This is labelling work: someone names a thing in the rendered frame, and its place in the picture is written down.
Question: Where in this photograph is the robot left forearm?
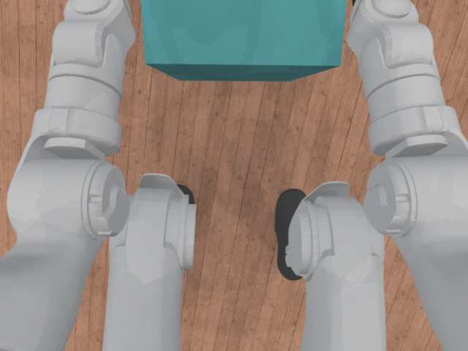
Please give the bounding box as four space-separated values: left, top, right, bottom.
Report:
7 0 136 224

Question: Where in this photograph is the right robot thigh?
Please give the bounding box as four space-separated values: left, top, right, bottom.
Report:
291 196 386 351

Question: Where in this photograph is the robot left shin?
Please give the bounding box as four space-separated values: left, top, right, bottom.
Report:
109 173 184 256

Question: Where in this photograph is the left robot upper arm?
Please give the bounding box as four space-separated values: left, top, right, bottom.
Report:
0 158 130 351

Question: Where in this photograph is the carton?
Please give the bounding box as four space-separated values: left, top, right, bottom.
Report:
140 0 347 82

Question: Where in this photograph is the right robot upper arm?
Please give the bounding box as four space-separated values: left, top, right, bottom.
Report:
363 154 468 351

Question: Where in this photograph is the robot right forearm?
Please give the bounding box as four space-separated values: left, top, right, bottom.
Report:
347 0 468 159

